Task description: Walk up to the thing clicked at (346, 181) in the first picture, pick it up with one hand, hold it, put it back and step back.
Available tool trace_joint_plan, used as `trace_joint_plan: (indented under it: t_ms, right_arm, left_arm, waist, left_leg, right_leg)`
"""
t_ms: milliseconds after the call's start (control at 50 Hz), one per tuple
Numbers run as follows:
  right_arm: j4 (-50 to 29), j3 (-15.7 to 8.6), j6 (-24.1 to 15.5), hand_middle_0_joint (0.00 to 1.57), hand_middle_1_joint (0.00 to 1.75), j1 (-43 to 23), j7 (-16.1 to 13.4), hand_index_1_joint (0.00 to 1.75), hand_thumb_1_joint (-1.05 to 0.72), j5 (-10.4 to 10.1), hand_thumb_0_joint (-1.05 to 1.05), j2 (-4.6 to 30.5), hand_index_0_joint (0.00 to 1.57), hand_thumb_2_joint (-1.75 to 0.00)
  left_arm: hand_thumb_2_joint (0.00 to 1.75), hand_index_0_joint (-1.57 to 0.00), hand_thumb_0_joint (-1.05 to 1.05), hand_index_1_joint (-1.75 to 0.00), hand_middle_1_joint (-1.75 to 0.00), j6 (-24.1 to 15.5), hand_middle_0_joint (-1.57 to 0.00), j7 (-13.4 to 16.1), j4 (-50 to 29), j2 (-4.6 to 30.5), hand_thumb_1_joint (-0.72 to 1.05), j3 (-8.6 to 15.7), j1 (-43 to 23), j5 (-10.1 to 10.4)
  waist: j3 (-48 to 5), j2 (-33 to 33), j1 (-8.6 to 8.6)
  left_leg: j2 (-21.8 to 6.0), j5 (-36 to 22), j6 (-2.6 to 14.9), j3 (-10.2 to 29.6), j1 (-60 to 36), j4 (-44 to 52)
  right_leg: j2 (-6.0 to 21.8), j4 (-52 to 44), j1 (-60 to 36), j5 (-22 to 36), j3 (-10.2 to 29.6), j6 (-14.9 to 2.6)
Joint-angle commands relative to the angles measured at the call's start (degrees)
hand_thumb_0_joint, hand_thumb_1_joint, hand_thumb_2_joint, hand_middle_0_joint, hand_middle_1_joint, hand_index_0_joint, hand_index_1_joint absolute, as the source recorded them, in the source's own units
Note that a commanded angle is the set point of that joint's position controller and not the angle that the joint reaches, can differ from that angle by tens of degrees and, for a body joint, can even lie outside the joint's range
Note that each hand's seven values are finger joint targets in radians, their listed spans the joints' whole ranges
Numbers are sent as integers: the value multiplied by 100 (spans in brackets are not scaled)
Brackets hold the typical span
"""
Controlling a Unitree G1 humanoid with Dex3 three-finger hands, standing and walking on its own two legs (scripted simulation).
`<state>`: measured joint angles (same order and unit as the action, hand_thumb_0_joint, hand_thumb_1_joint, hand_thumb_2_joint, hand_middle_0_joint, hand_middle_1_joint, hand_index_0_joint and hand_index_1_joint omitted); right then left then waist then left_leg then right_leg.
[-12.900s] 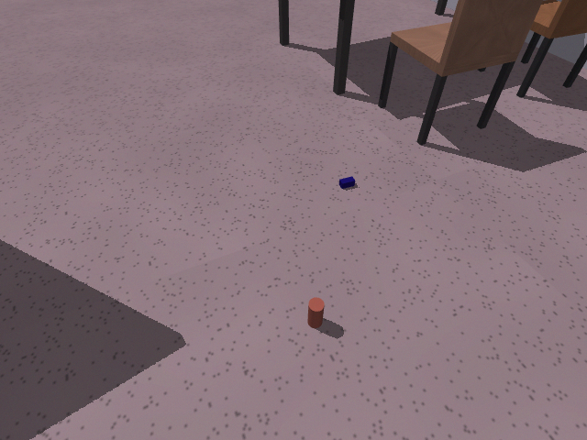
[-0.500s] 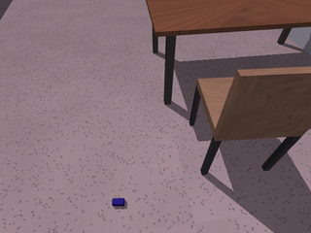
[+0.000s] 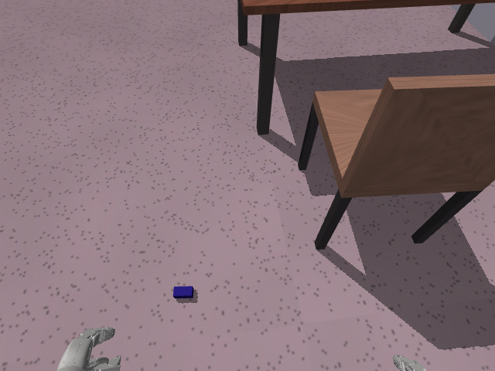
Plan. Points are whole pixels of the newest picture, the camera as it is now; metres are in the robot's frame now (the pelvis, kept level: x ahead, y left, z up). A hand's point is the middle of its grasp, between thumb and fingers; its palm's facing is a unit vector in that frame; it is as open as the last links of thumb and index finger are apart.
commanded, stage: rise first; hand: left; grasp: from above
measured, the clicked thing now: (183, 292) +0.46 +0.25 -0.75
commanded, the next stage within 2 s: none
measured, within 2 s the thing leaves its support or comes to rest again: neither
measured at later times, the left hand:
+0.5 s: hand out of the picture +0.14 +0.27 -0.20, palm faces -0.15 -0.88 -0.45, open 12.8 cm
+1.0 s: hand (120, 366) +0.18 +0.30 -0.32, palm faces -0.40 -0.66 -0.64, open 12.6 cm
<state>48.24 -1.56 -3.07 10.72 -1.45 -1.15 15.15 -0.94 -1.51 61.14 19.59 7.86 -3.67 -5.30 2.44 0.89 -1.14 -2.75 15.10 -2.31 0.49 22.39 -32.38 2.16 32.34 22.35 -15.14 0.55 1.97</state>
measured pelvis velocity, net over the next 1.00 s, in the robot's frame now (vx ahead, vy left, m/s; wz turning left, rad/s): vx -0.03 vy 0.01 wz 0.00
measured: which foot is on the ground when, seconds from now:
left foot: down 0.00-1.00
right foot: down 0.00-1.00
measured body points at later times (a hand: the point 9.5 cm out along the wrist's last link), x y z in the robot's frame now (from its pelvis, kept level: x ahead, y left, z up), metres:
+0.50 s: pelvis +0.00 +0.01 -0.06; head +0.09 +0.03 +0.38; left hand +0.15 +0.31 -0.17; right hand +0.17 -0.24 -0.16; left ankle +0.01 +0.15 -0.73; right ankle +0.01 -0.14 -0.73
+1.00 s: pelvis -0.03 +0.01 -0.18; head +0.12 +0.03 +0.24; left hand +0.20 +0.33 -0.28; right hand +0.17 -0.25 -0.27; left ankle +0.01 +0.15 -0.73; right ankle +0.01 -0.14 -0.73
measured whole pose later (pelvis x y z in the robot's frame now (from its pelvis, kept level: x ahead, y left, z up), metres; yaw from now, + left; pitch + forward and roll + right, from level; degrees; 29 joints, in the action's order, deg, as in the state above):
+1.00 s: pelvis -0.03 +0.01 -0.18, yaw +0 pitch +28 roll -2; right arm 32.9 -2.4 -11.8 6.8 0.6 0.7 15.6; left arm 0.9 0.9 34.2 25.0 7.8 1.1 -29.8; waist -9.7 -0.2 -2.2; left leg -1.7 36.7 -2.4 3.9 81.8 -90.3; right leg 2.2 88.7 80.3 -36.5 1.0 3.2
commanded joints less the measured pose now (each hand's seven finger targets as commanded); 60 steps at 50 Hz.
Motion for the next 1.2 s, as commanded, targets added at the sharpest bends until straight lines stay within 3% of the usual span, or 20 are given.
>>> trace_joint_plan:
  t_ms: [0, 60, 120, 180, 260, 300, 340, 440, 660, 680, 720, 800, 840, 860, 940, 1060, 1140, 1180]
  right_arm:
    - [-924, -442, -205, 20, 30, 244, -42, 30, -88, 20, 0, 924, 20, -89]
    - [-1242, -429, -218, 20, 30, 46, 13, 30, -89, -8, 0, 897, 20, -90]
    - [-1497, -447, -280, 20, 30, 50, 69, 30, -91, -11, 0, 876, 20, -90]
    - [-1582, -492, -401, 20, 30, 223, 77, 30, -91, 21, 0, 864, 20, -90]
    - [-1803, -495, -532, 20, 30, 196, 73, 30, -91, 38, 0, 784, 20, -90]
    - [-1899, -496, -572, 20, 30, 206, 43, 30, -91, 44, 0, 739, 20, -91]
    - [-1955, -485, -589, 20, 30, 225, 17, 30, -93, 36, 0, 735, 20, -91]
    - [-2106, -480, -642, 20, 30, 171, -4, 30, -95, 66, 0, 731, 20, -91]
    - [-2482, -422, -816, 20, 30, 26, 30, 30, -96, 92, 0, 668, 20, -92]
    - [-2509, -410, -833, 20, 30, -16, 20, 30, -96, 87, 0, 660, 20, -92]
    - [-2476, -383, -875, 20, 30, -14, 9, 30, -96, 85, 0, 672, 20, -92]
    - [-2336, -373, -1009, 20, 30, -179, 45, 30, -99, 124, 0, 745, 20, -92]
    - [-2235, -408, -1075, 20, 30, -193, 83, 30, -98, 141, 0, 818, 20, -92]
    - [-2205, -416, -1103, 20, 30, -180, 111, 30, -96, 142, 0, 841, 20, -92]
    - [-2082, -490, -1121, 20, 30, -179, 168, 30, -96, 124, 0, 927, 20, -92]
    - [-1726, -579, -916, 20, 30, -122, 246, 30, -95, 95, 0, 1113, 20, -91]
    - [-1506, -611, -752, 20, 30, 54, 336, 30, -95, 147, 0, 1113, 20, -92]
    - [-1406, -626, -687, 20, 30, 140, 365, 30, -95, 178, 0, 1139, 20, -92]
  left_arm:
    - [77, -31, 0, -83, -83, 178, -30, 4, -766, 1177, -8, 396, 486, -331]
    - [78, -32, 0, -82, -82, 561, -33, 57, -933, 1020, -29, 279, 299, -474]
    - [77, -33, 0, -83, -82, 778, -34, 78, -1282, 879, -33, 213, 321, -528]
    - [77, -34, 0, -82, -81, 752, -34, 90, -1824, 969, -33, 346, 303, -610]
    - [79, -34, 0, -81, -78, 635, -36, 105, -2617, 1037, -35, 476, 625, -782]
    - [81, -32, 0, -82, -79, 651, -35, 131, -3041, 988, -38, 430, 901, -881]
    - [81, -32, 0, -82, -80, 770, -35, 144, -3224, 1016, -38, 494, 1202, -986]
    - [78, -33, 0, -82, -81, 1062, -35, 141, -3893, 886, -37, 379, 1597, -987]
    - [72, -38, 0, -77, -76, 1337, -39, 201, -4664, 821, -32, 348, 2274, -1135]
    - [72, -39, 0, -76, -75, 1325, -40, 215, -4737, 892, -32, 339, 2031, -1183]
    - [72, -39, 0, -75, -73, 1260, -41, 232, -4599, 946, -32, 284, 1643, -1318]
    - [72, -41, 0, -75, -73, 832, -42, 272, -3909, 1315, -34, 425, 844, -1768]
    - [73, -40, 0, -75, -73, 504, -42, 273, -3597, 1342, -34, 367, 497, -2008]
    - [73, -39, 0, -76, -74, 333, -41, 270, -3513, 1281, -33, 315, 486, -2136]
    - [73, -42, 0, -74, -72, -267, -44, 373, -3500, 1632, -29, 342, -25, -2643]
    - [75, -38, 0, -79, -77, -642, -39, 722, -2761, 2412, -30, 767, -814, -3384]
    - [72, -41, 0, -77, -77, -783, -41, 792, -2183, 2559, -25, 698, -1815, -3804]
    - [71, -43, 0, -75, -75, -929, -43, 772, -1994, 2847, -23, 735, -2368, -3996]
  waist:
    - [-1850, -424, 285]
    - [-1329, -213, 172]
    - [-1251, -37, 86]
    - [-1609, -93, -5]
    - [-1960, -295, 57]
    - [-2174, -447, 57]
    - [-2217, -406, 11]
    - [-2328, -487, -57]
    - [-2387, -564, 2]
    - [-2336, -595, -58]
    - [-2244, -490, -188]
    - [-2217, -528, -213]
    - [-2397, -548, -244]
    - [-2592, -619, -202]
    - [-3498, -721, -157]
    - [-4233, -813, 51]
    - [-4499, -383, -57]
    - [-4679, -329, -78]
  left_leg:
    - [385, -1269, 141, -318, -303, -95]
    - [317, -803, 140, -252, 161, -253]
    - [264, -397, 161, -213, 545, -545]
    - [240, -525, 167, -182, 747, -1050]
    - [204, -548, 165, -142, 1074, -1536]
    - [202, -539, 176, -154, 1138, -1729]
    - [206, -513, 194, -147, 1238, -1854]
    - [123, -705, 185, -35, 1446, -2166]
    - [90, -183, 169, 151, 2229, -2689]
    - [99, 39, 178, 146, 2329, -2733]
    - [112, 311, 203, 131, 2651, -2957]
    - [132, 799, 218, 143, 3517, -3661]
    - [144, 1012, 205, 179, 3872, -3996]
    - [157, 1006, 187, 214, 3965, -4142]
    - [219, 884, 195, 154, 4395, -4876]
    - [236, 214, 205, 113, 5098, -5917]
    - [281, 472, 311, -28, 6016, -6643]
    - [271, 689, 337, -50, 6318, -6945]
  right_leg:
    - [-202, 50, -496, 1143, -253, -226]
    - [-238, 156, 58, 593, -320, -230]
    - [-273, 441, 520, 161, -349, -224]
    - [-271, 948, 875, 317, -345, -200]
    - [-236, 1486, 1240, 313, -297, -217]
    - [-206, 1628, 1346, 352, -245, -221]
    - [-201, 1694, 1372, 372, -220, -205]
    - [-227, 2059, 1727, 403, -287, -215]
    - [-241, 2760, 2559, -153, -341, -249]
    - [-248, 2774, 2686, -282, -331, -247]
    - [-228, 2916, 2950, -432, -309, -238]
    - [-205, 3668, 3935, -890, -248, -251]
    - [-189, 4098, 4427, -1070, -240, -248]
    - [-170, 4328, 4605, -1070, -232, -260]
    - [-179, 5038, 5097, -897, -207, -271]
    - [-175, 6009, 5943, -483, -250, -306]
    - [-191, 6315, 6010, -478, -245, -251]
    - [-194, 6508, 6102, -646, -251, -238]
